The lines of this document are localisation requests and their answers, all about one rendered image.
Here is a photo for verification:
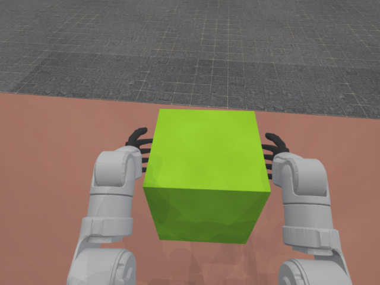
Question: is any robot right hand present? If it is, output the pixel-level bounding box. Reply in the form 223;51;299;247
261;133;289;180

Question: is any robot left hand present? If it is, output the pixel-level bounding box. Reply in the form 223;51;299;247
125;128;153;173

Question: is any carton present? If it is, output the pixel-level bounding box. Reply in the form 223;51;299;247
142;109;271;244

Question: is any robot left forearm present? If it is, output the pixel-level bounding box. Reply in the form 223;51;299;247
66;145;142;285

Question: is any robot left upper arm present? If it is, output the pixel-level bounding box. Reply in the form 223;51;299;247
68;248;136;285

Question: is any robot right upper arm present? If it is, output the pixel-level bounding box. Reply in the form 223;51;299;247
278;258;351;285

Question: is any robot right forearm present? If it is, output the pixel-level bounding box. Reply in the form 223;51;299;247
272;152;353;285

